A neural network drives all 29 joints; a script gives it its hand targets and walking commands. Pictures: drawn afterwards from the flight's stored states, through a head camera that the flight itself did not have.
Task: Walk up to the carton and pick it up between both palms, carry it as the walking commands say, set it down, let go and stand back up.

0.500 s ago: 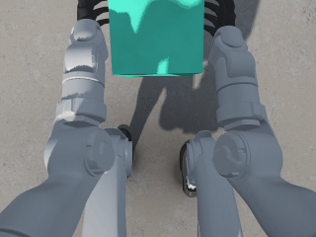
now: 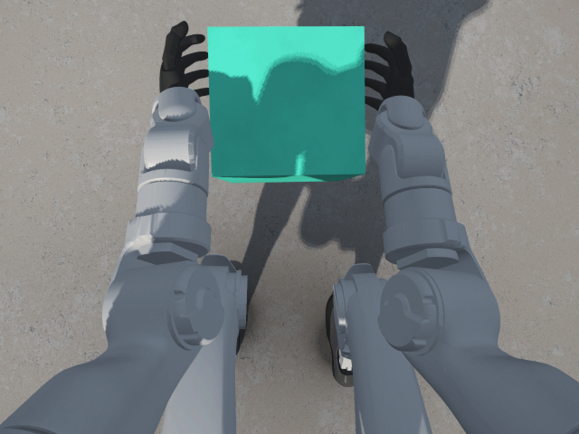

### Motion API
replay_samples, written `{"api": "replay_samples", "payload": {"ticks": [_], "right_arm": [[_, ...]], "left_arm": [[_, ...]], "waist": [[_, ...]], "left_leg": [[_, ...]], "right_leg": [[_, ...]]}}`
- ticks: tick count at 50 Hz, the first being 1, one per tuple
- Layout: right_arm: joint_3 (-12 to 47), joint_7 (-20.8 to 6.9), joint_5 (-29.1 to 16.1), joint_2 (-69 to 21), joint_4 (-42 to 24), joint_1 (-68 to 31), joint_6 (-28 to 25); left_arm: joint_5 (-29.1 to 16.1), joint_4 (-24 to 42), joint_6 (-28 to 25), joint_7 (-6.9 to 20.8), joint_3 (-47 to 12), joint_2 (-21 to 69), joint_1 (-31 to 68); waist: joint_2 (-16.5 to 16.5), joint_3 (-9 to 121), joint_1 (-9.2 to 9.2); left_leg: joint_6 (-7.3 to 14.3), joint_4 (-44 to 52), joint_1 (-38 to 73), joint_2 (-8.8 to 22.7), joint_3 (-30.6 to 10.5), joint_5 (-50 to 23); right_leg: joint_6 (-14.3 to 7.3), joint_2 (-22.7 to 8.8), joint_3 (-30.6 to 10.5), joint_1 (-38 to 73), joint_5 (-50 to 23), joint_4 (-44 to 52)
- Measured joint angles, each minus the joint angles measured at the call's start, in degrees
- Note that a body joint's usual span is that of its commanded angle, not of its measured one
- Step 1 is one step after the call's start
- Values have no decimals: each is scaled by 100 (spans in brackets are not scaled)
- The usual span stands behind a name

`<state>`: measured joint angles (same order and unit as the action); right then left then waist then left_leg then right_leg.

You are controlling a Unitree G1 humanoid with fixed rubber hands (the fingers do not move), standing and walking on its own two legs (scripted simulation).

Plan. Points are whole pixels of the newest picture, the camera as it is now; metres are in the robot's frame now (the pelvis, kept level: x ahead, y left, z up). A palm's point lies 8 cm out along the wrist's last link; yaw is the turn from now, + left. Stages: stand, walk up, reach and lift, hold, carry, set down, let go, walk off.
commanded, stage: reach and lift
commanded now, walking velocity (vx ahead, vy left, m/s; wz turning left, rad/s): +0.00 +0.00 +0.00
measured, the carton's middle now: (285, 119) +0.51 +0.04 -0.14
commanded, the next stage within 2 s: none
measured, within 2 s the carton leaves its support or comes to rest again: neither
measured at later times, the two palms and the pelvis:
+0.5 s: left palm (160, 79) +0.48 +0.16 +0.01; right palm (421, 91) +0.49 -0.09 +0.01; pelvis +0.01 +0.00 +0.05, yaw +1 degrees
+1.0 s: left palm (128, 62) +0.46 +0.16 +0.09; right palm (465, 79) +0.47 -0.09 +0.09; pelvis +0.03 +0.00 +0.12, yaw +2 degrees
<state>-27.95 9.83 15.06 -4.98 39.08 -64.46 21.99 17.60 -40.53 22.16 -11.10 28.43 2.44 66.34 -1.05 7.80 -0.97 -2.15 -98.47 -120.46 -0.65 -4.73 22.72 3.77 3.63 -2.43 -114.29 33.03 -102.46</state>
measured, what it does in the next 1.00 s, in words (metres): rises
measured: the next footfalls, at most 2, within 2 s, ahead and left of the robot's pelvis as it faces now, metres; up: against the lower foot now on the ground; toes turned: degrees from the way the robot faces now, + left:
none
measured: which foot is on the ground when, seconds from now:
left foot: down 0.00-1.00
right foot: down 0.00-1.00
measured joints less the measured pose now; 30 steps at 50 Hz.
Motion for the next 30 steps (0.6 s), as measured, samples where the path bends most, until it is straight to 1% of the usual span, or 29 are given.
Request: {"api": "replay_samples", "payload": {"ticks": [6, 11, 30], "right_arm": [[-36, -127, 72, -46, -13, 156, 22], [-57, -171, 128, -91, -40, 287, 43], [-3, -18, 212, -304, -113, 933, -5]], "left_arm": [[59, 39, 29, 44, 40, 60, -158], [95, 69, 47, 56, 60, 120, -281], [137, 169, -18, -11, 5, 393, -924]], "waist": [[9, 88, 13], [26, 153, 16], [62, 418, 15]], "left_leg": [[0, 222, 292, -6, -5, -22], [4, 412, 534, -10, -5, -40], [29, 1133, 1544, -9, 21, -43]], "right_leg": [[-16, -15, 5, 287, -37, 232], [-25, -27, 5, 527, -68, 432], [-54, -65, -24, 1526, -131, 1200]]}}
